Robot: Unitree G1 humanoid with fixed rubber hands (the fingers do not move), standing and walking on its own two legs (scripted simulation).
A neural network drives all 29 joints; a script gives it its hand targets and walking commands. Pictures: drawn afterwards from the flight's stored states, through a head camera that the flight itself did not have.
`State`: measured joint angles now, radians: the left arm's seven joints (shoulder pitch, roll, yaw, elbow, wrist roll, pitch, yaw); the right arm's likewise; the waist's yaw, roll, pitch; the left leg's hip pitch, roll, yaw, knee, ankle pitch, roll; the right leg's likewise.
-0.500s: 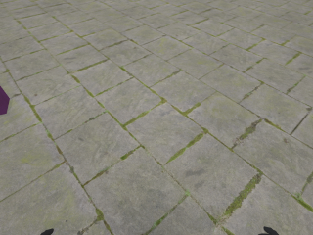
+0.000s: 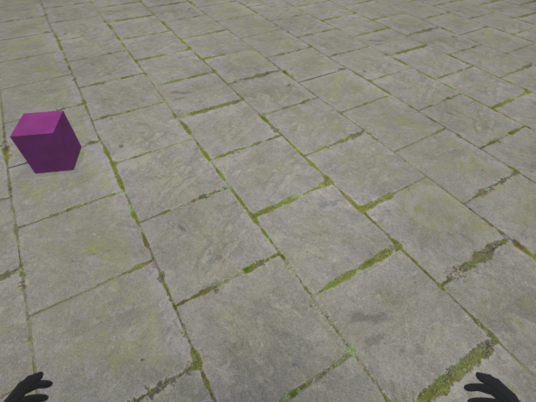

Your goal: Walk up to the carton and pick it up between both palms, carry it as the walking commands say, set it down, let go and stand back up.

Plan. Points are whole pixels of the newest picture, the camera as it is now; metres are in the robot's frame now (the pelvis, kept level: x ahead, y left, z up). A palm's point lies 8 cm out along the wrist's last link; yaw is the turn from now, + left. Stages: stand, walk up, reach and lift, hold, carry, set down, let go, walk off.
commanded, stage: walk up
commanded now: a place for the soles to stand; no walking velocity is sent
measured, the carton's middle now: (49, 142) +1.53 +1.17 -0.65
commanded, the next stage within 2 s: none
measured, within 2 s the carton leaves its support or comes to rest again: neither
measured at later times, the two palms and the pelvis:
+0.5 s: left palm out of the picture +0.22 +0.47 -0.07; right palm (368, 275) +0.37 -0.19 -0.09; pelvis +0.21 +0.11 -0.01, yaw +17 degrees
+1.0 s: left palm out of the picture +0.25 +0.56 -0.09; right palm (226, 138) +0.78 +0.11 -0.07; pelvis +0.43 +0.25 -0.02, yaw +33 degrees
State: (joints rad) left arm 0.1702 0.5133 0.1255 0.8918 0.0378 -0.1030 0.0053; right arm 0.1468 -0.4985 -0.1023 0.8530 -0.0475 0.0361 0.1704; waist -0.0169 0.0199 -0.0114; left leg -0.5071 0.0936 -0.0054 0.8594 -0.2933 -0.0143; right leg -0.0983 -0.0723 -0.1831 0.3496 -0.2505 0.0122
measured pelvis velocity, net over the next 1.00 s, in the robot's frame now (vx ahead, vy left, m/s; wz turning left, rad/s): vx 0.43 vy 0.25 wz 0.58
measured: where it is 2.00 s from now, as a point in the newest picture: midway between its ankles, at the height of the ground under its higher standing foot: (138, 257)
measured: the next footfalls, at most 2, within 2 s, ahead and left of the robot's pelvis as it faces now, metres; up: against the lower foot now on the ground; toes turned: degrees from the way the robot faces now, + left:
left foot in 0.16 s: +0.16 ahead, +0.22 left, +0.00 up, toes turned +14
right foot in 0.54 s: +0.41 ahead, +0.05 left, +0.00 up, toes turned +14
